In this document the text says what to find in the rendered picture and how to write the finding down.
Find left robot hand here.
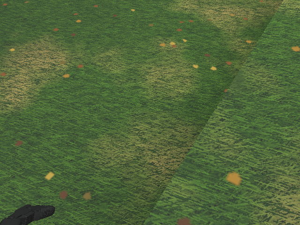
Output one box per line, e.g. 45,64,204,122
0,204,55,225

